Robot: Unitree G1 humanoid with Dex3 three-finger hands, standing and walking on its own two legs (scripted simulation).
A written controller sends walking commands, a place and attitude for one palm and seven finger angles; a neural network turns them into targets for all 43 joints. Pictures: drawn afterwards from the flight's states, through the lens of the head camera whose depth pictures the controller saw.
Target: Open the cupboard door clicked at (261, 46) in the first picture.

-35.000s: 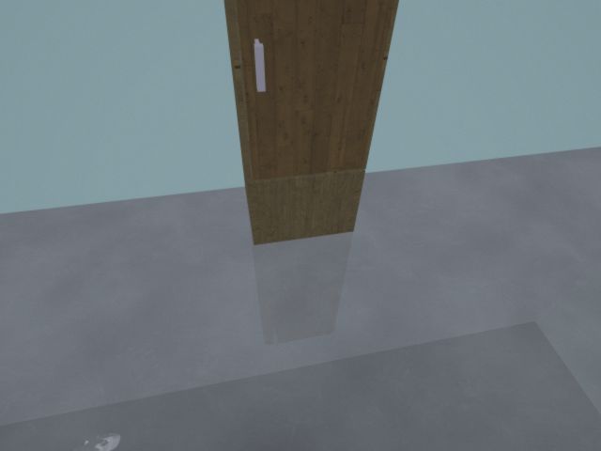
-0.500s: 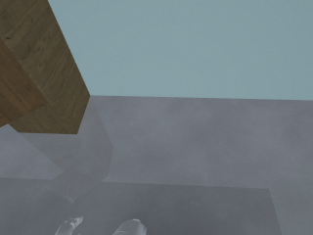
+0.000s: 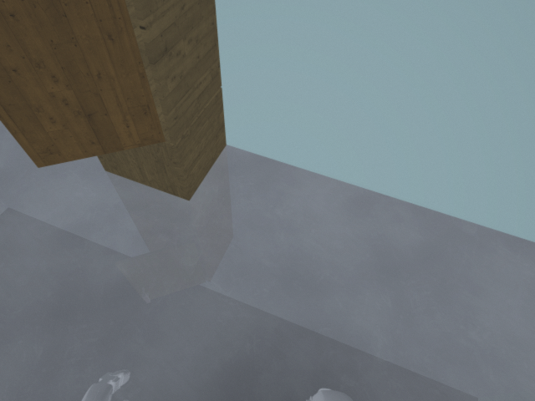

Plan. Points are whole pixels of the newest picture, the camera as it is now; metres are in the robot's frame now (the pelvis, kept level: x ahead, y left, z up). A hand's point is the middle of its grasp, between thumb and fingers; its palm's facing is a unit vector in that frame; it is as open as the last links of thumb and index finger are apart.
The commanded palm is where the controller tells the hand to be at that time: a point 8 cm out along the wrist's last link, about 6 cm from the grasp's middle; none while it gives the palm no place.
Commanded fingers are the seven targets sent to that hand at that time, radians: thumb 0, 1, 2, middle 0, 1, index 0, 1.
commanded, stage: turn to face it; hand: left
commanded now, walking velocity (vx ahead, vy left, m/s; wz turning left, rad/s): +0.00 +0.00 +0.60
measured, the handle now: out of the picture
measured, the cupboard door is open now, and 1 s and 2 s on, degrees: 41 41 41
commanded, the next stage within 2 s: take the last steps up to it in 0.54 s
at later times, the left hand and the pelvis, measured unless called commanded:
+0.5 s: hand out of the picture -0.01 +0.21 -0.19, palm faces +0.30 -0.93 -0.22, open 7.4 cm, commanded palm none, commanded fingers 0.00 0.90 0.90 -0.20 -0.30 -0.20 -0.30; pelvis +0.01 +0.00 -0.01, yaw +16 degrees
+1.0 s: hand out of the picture -0.03 +0.17 -0.15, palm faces +0.47 -0.86 -0.21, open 7.4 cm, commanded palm none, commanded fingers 0.00 0.90 0.90 -0.20 -0.30 -0.20 -0.30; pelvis +0.05 +0.01 +0.01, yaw +26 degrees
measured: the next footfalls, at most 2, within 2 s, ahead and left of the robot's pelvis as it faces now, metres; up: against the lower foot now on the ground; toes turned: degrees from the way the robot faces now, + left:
right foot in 0.08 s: +0.05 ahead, -0.15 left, +0.00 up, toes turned +2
left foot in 0.40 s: +0.03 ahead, +0.11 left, +0.00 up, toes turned +17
